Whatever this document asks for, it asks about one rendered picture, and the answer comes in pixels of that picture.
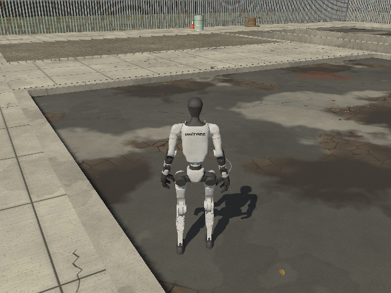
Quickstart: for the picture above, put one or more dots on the right robot upper arm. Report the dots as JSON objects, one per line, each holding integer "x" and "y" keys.
{"x": 214, "y": 129}

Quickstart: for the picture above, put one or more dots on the robot left hand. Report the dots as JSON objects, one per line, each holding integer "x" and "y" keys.
{"x": 164, "y": 180}

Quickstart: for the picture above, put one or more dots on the right robot forearm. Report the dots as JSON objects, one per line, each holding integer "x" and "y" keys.
{"x": 222, "y": 165}

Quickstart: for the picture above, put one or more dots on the left robot foot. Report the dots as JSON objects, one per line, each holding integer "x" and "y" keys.
{"x": 180, "y": 249}

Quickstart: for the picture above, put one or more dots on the robot right hand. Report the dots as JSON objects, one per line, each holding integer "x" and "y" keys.
{"x": 225, "y": 184}

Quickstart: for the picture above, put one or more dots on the robot head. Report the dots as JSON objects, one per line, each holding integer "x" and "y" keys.
{"x": 195, "y": 107}

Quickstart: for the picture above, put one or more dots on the left robot forearm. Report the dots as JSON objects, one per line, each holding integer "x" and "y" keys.
{"x": 167, "y": 163}

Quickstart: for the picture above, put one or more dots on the left robot upper arm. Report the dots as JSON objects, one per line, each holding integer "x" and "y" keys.
{"x": 173, "y": 139}

